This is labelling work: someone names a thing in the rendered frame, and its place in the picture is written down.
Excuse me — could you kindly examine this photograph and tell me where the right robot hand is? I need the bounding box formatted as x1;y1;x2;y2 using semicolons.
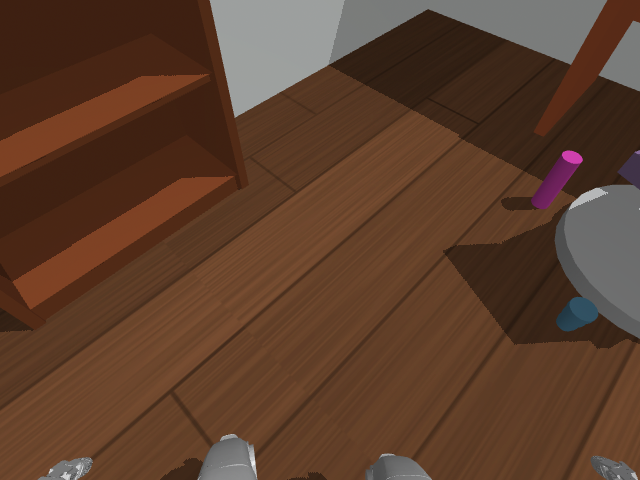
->
590;456;638;480

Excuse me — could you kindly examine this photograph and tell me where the bookshelf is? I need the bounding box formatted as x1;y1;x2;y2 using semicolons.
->
0;0;249;330

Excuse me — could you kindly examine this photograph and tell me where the office chair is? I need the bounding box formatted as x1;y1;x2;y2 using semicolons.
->
555;150;640;339

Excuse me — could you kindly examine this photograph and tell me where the left robot hand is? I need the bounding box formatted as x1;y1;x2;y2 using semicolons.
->
37;457;93;480

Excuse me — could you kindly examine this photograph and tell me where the desk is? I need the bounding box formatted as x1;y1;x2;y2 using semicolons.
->
534;0;640;137

